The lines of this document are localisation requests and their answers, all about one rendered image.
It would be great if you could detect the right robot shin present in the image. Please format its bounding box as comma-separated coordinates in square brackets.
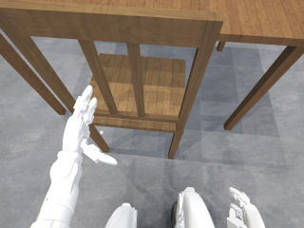
[175, 187, 195, 228]

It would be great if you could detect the right robot thigh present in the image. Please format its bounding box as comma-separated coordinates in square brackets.
[177, 191, 215, 228]

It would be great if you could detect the chair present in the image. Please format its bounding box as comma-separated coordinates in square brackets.
[0, 0, 224, 160]

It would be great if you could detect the robot left hand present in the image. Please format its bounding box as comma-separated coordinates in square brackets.
[62, 85, 118, 165]

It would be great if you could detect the robot right hand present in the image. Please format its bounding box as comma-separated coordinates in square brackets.
[227, 187, 265, 228]

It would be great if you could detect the table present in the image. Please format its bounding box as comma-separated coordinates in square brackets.
[0, 0, 304, 130]

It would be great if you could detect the robot left forearm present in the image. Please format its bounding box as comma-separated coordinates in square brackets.
[30, 150, 84, 228]

